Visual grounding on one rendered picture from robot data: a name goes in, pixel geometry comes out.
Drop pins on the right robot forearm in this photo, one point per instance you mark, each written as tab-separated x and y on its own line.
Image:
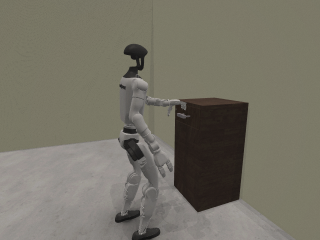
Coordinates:
142	129

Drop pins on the robot right upper arm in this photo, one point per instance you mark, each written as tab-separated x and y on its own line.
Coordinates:
139	89

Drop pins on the drawer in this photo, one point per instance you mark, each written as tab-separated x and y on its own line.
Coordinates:
195	116

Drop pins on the handle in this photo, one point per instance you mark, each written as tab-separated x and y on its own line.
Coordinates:
182	115

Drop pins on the right robot hand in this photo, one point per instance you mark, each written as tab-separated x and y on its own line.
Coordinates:
160	158

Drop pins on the left robot forearm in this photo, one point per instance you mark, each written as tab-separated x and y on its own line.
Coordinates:
157	102

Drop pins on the robot right thigh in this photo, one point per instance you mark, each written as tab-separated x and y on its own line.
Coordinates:
138	151

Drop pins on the robot head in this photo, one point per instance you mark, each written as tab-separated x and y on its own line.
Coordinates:
136	52

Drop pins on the cabinet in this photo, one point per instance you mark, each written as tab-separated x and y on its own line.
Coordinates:
208	162

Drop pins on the left robot hand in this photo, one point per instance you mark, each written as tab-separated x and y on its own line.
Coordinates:
176	102

